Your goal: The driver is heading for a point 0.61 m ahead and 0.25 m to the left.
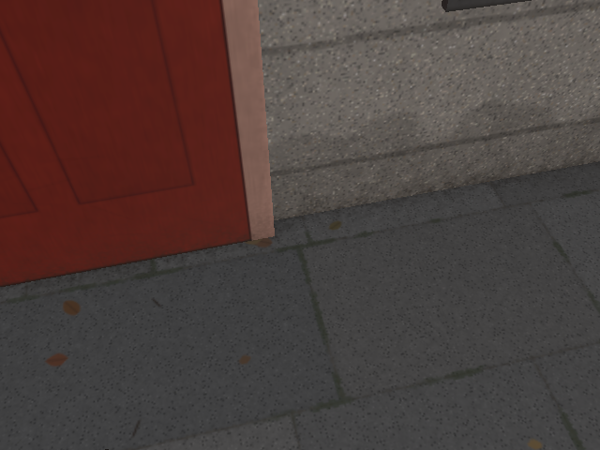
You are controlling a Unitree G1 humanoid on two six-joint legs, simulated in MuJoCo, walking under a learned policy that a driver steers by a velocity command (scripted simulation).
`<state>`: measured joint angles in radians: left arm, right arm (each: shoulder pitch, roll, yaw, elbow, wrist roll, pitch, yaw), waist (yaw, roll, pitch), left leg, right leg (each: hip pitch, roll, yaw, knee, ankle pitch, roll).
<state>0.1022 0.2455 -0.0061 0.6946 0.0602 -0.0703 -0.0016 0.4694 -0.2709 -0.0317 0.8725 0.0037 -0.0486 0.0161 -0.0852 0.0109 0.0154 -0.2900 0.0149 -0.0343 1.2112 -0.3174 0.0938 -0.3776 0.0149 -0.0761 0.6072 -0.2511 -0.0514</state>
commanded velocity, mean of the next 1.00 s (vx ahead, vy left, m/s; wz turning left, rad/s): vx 0.67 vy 0.00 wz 0.59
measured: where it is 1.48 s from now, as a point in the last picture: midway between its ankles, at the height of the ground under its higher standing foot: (219, 368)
